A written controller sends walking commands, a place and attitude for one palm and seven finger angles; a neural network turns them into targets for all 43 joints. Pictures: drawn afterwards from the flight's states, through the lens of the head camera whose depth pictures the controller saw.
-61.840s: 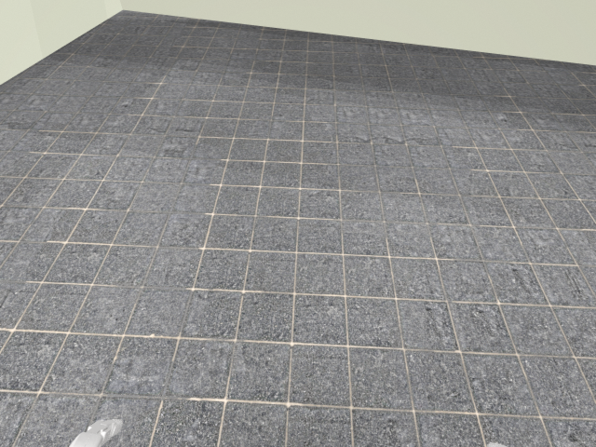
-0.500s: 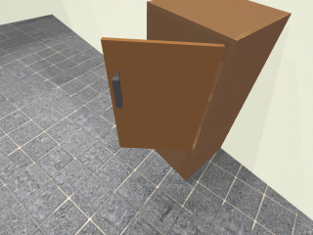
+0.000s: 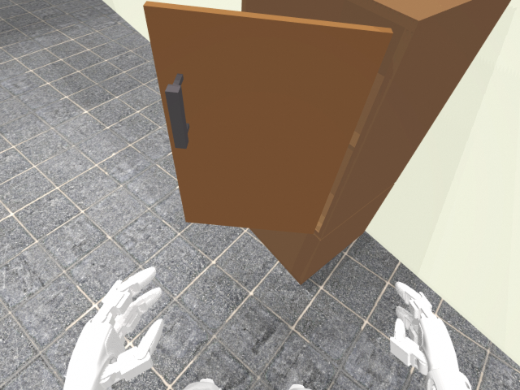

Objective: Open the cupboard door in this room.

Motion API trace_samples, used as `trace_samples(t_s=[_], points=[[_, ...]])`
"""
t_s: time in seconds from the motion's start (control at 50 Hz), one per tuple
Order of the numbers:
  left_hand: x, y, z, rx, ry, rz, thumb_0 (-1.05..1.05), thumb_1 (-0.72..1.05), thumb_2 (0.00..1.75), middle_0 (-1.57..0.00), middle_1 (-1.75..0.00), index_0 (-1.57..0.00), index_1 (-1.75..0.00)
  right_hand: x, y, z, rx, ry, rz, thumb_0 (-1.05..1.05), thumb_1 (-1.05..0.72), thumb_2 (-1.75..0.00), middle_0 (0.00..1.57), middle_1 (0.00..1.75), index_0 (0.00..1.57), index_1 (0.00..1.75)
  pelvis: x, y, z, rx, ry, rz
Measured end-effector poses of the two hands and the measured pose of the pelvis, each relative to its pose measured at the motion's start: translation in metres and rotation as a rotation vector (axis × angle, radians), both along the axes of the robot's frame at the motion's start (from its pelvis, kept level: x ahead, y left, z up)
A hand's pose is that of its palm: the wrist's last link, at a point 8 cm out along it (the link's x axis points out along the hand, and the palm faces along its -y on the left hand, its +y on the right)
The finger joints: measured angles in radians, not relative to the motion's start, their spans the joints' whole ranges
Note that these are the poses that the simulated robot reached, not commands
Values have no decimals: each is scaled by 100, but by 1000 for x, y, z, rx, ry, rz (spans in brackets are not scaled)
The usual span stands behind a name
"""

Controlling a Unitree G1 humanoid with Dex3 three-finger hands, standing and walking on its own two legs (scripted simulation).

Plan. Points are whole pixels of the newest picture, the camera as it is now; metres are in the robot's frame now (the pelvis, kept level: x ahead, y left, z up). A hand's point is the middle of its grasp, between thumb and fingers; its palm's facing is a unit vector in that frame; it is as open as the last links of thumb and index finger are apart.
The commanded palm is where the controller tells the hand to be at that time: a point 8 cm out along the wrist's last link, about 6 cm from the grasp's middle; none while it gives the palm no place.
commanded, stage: raise the hand with hooked fingers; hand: left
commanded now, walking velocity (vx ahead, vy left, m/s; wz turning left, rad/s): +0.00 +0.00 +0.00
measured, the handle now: (180, 112) +0.57 +0.19 +0.10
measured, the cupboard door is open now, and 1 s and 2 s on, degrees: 47 47 47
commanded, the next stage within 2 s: move the hooked fingers beside the handle in 1.70 s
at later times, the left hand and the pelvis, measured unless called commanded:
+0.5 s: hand (87, 300) +0.22 +0.23 +0.07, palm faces +0.09 -0.99 -0.07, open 11.4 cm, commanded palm +0.18 +0.28 +0.06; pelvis +0.00 -0.01 +0.00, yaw +1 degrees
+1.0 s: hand (45, 268) +0.25 +0.30 +0.08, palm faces +0.02 -1.00 -0.05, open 13.8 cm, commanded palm +0.23 +0.35 +0.10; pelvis -0.01 +0.04 +0.02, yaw +1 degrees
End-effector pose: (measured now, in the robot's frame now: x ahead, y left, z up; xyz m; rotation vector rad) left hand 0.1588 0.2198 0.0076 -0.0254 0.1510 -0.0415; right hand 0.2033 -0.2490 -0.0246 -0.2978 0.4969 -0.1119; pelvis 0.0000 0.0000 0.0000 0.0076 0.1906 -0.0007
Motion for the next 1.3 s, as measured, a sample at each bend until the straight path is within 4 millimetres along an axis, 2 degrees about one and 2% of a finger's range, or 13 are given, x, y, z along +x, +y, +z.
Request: trace_samples(t_s=[0.06,0.14,0.22,0.32,0.38,0.46,0.52,0.56,0.68,0.84,1.0,1.16,1.3], points=[[-33,21,-15,42,92,107,1,57,75,-24,-52,-23,-52,24,-3,-4,-25,-18,35,1,-90,-90,20,30,20,30,1,-8,-11,-12,24,16],[-48,46,18,136,-51,247,2,48,71,-24,-58,-24,-58,40,5,-25,-16,0,89,1,-90,-90,20,30,20,30,2,-15,-21,-36,49,49],[-21,40,47,166,-255,160,1,38,68,-24,-63,-24,-64,34,20,-56,40,42,126,1,-90,-90,20,30,20,30,-4,-18,-29,-54,69,71],[31,26,28,97,-94,-85,1,27,63,-25,-71,-25,-71,-4,24,-78,126,148,50,1,-90,-90,20,30,20,30,-7,-21,-25,-37,77,52],[41,33,26,59,20,-74,1,20,59,-26,-75,-26,-76,-33,17,-75,139,204,-26,2,-90,-90,20,30,20,30,-4,-20,-15,-22,64,32],[37,56,53,78,-49,80,1,11,56,-27,-81,-26,-82,-63,0,-63,107,245,-107,2,-90,-90,20,30,20,30,1,-15,-2,-17,46,14],[29,71,67,114,-132,139,0,4,53,-27,-86,-27,-86,-76,-10,-57,60,265,-122,2,-90,-90,20,30,20,30,0,-9,1,-23,43,20],[27,76,64,120,-139,127,0,-1,51,-27,-89,-27,-89,-79,-15,-55,29,269,-119,2,-90,-90,20,30,20,30,-3,-5,1,-29,45,27],[34,75,38,70,-49,-6,0,-15,45,-28,-98,-28,-98,-73,-11,-41,-26,211,-106,2,-90,-90,20,30,20,30,-12,9,1,-44,27,27],[56,104,84,101,-227,64,-1,-34,37,-30,-110,-30,-110,-50,31,-19,15,104,-38,2,-90,-90,20,30,20,30,-10,23,9,-53,-13,29],[68,131,75,82,-59,55,-1,-46,32,-30,-117,-30,-118,-39,61,-17,53,107,16,1,-90,-90,20,30,20,31,-8,36,15,-60,-27,35],[92,148,99,96,-173,75,-1,-49,30,-31,-119,-30,-120,-47,58,-19,15,176,9,1,-90,-90,20,30,20,31,-4,39,20,-61,-37,37],[114,157,102,75,-101,43,-1,-49,30,-30,-120,-30,-120,-57,43,-18,4,213,-43,1,-90,-90,20,30,20,31,2,39,25,-58,-28,31]])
